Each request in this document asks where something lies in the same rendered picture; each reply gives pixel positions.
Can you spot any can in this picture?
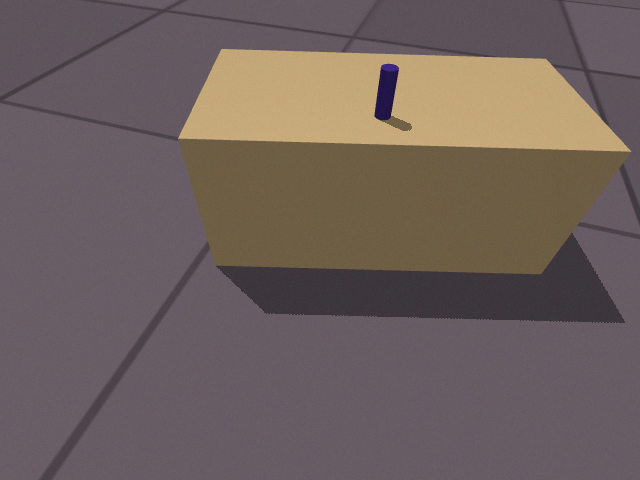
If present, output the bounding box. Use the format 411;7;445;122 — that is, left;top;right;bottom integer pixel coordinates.
374;64;399;120

